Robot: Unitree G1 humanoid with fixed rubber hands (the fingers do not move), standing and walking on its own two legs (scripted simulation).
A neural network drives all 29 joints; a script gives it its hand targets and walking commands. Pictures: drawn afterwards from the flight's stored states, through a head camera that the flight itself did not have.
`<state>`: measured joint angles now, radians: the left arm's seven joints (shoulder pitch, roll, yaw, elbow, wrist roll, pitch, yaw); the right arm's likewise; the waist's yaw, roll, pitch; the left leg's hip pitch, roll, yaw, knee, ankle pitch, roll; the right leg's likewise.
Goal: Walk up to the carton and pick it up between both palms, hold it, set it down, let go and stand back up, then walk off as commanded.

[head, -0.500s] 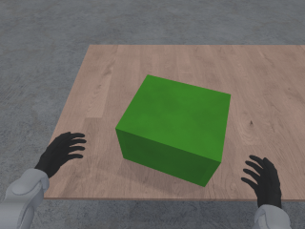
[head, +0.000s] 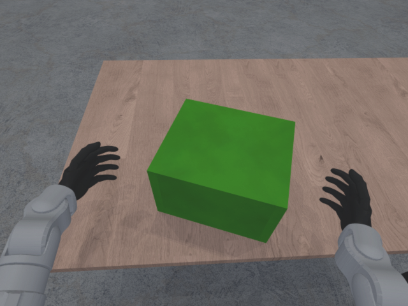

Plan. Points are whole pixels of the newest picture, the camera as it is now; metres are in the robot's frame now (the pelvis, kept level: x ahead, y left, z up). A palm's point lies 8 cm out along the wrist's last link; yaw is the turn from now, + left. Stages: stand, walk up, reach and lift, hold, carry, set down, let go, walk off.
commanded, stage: reach and lift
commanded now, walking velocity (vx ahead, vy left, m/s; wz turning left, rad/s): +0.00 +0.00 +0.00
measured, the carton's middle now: (224, 167) +0.42 -0.04 +0.00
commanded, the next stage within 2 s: none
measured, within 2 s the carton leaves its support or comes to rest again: neither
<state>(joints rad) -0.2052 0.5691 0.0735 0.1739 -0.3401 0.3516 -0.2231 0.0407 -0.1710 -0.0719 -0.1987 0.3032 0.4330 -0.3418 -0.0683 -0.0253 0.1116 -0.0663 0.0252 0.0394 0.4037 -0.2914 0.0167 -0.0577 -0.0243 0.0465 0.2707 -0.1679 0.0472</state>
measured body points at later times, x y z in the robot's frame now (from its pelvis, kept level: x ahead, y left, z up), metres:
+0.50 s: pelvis -0.02 -0.01 +0.00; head +0.01 +0.01 +0.45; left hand +0.41 +0.22 +0.12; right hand +0.30 -0.25 +0.09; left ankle -0.04 +0.10 -0.75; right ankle -0.01 -0.17 -0.75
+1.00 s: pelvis -0.01 -0.01 +0.00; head +0.03 +0.01 +0.45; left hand +0.48 +0.18 +0.13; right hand +0.37 -0.27 +0.10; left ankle -0.04 +0.10 -0.75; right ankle -0.01 -0.17 -0.75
